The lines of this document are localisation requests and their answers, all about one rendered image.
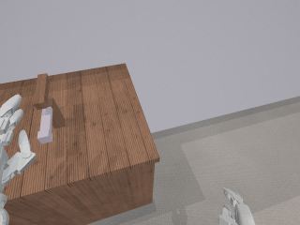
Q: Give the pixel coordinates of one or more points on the robot left forearm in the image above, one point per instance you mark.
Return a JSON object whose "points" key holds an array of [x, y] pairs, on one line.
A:
{"points": [[4, 217]]}

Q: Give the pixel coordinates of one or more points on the robot right hand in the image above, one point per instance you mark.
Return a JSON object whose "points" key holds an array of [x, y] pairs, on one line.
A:
{"points": [[240, 215]]}

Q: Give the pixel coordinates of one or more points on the robot left hand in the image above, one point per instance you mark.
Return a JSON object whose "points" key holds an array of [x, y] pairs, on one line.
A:
{"points": [[9, 119]]}

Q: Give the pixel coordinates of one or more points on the counter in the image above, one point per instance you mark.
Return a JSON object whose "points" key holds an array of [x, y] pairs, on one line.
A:
{"points": [[101, 161]]}

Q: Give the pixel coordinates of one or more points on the tap lever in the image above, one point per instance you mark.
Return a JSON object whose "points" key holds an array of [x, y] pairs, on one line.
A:
{"points": [[44, 135]]}

